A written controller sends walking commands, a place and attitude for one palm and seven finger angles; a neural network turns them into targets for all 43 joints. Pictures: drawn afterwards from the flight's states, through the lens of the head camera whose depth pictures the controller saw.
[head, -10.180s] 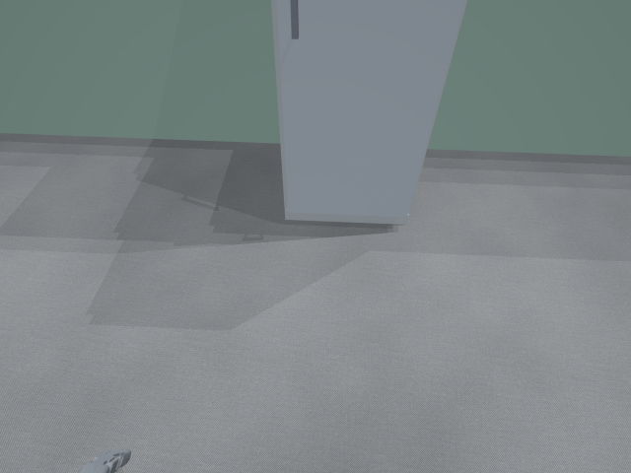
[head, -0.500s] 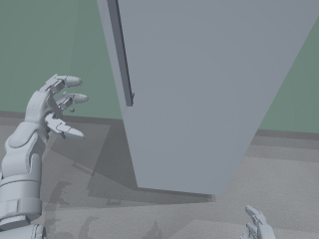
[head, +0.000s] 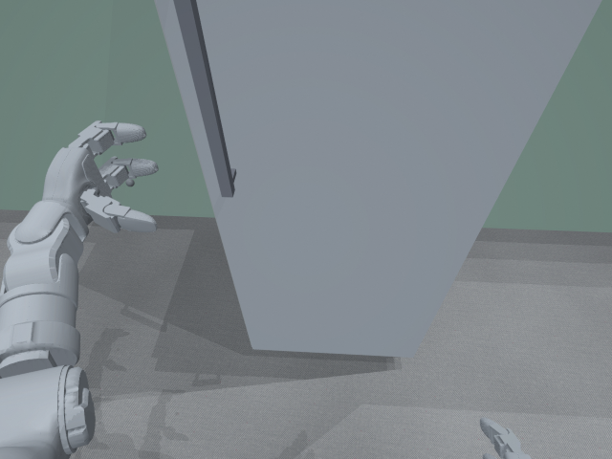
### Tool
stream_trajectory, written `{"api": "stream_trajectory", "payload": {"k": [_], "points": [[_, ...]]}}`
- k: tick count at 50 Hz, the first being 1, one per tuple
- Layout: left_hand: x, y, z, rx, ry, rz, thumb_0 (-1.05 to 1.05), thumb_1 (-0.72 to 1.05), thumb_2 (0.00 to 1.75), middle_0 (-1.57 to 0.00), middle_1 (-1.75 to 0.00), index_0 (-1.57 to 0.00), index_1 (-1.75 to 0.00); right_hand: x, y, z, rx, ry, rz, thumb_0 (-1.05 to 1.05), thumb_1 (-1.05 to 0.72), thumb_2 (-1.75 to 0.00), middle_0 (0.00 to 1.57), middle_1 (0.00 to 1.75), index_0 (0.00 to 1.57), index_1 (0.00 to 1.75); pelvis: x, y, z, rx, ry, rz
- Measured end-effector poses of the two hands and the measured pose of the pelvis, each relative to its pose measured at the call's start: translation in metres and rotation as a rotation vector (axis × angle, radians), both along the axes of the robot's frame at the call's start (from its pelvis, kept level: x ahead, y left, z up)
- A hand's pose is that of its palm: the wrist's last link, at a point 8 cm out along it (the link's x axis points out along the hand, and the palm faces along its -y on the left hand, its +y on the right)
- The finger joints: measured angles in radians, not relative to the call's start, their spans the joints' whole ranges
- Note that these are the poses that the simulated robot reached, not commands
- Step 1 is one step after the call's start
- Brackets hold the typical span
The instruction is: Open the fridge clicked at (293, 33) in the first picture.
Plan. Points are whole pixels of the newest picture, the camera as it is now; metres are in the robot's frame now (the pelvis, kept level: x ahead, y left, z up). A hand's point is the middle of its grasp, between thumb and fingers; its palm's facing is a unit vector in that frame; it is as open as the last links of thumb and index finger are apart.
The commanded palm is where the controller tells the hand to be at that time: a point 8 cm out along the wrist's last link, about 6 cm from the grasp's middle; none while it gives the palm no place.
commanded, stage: move the hooked fingers beside the handle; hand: left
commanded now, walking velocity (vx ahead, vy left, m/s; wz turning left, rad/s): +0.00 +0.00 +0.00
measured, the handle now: (208, 81) +0.52 +0.14 +0.24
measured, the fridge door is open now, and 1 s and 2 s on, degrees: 0 0 0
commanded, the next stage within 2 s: feel for the door with the fingertips in 1.64 s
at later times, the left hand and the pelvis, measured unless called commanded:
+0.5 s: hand (163, 149) +0.47 +0.21 +0.17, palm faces -0.04 -1.00 +0.00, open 14.0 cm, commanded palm +0.44 +0.27 +0.17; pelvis +0.00 +0.01 +0.00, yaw -1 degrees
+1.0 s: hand (161, 165) +0.45 +0.21 +0.16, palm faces -0.03 -1.00 +0.01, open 14.0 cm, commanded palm +0.43 +0.27 +0.17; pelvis +0.00 +0.01 +0.00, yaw +0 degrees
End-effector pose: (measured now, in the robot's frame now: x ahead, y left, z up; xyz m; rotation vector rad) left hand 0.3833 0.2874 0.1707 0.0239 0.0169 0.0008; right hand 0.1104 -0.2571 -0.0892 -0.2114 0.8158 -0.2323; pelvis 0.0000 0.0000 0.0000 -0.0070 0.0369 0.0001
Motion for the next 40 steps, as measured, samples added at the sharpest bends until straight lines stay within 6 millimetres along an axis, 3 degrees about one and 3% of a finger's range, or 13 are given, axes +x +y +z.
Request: {"api": "stream_trajectory", "payload": {"k": [5, 14, 25, 33, 40], "points": [[0.013, -0.006, 0.009, -0.016, -0.051, -0.026, -0.02, -0.50, 0.30, -0.30, -1.20, -0.30, -1.20, -0.015, -0.002, -0.003, -0.008, 0.044, -0.022, 0.01, -0.91, -0.90, 0.20, 0.30, 0.20, 0.30, 0.002, 0.002, 0.000, -0.001, 0.009, -0.003], [0.037, -0.010, -0.005, -0.008, 0.020, -0.024, -0.02, -0.50, 0.30, -0.30, -1.20, -0.30, -1.20, -0.042, -0.003, -0.010, -0.010, 0.126, -0.061, 0.01, -0.91, -0.90, 0.20, 0.30, 0.20, 0.30, 0.001, 0.007, -0.002, -0.003, 0.040, -0.011], [0.069, -0.023, 0.000, -0.029, -0.017, -0.038, -0.02, -0.50, 0.30, -0.30, -1.20, -0.30, -1.20, -0.072, 0.002, -0.015, -0.009, 0.220, -0.101, 0.01, -0.91, -0.90, 0.20, 0.30, 0.20, 0.30, 0.004, 0.012, -0.003, -0.004, 0.075, -0.024], [0.061, -0.009, -0.012, -0.022, -0.012, -0.017, -0.02, -0.50, 0.30, -0.30, -1.20, -0.30, -1.20, -0.075, 0.004, -0.015, 0.006, 0.234, -0.127, 0.01, -0.91, -0.90, 0.20, 0.30, 0.20, 0.30, 0.010, 0.013, -0.003, -0.003, 0.077, -0.044], [0.045, -0.002, 0.001, -0.009, -0.062, -0.027, -0.02, -0.50, 0.30, -0.30, -1.20, -0.30, -1.20, -0.053, 0.004, -0.012, -0.004, 0.195, -0.090, 0.01, -0.91, -0.90, 0.20, 0.30, 0.20, 0.30, 0.011, 0.014, -0.002, -0.011, 0.058, -0.023]]}}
